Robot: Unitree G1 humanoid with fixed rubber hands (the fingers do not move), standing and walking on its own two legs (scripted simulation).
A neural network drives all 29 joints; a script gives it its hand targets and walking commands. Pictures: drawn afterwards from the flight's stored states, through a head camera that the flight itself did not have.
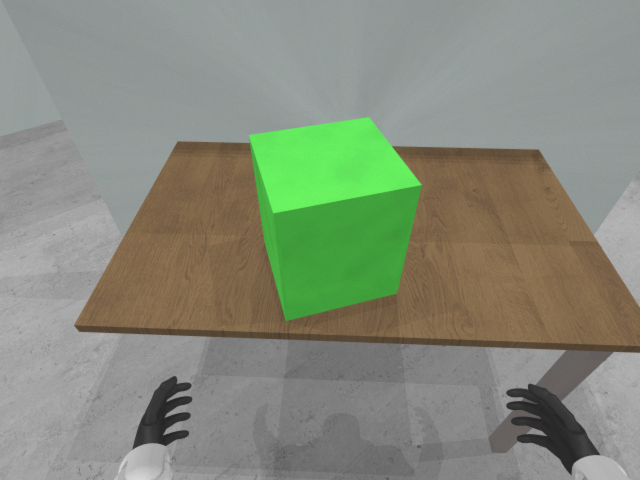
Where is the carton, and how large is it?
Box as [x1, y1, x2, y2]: [249, 117, 421, 320]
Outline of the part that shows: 368,117 249,135 264,241 286,320 396,293 421,185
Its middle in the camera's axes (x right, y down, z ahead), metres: +0.01 -0.03 +0.68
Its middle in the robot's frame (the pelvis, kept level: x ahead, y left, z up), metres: +0.52 +0.00 +0.02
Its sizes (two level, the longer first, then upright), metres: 0.210 0.200 0.250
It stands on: a table, 0.67 m high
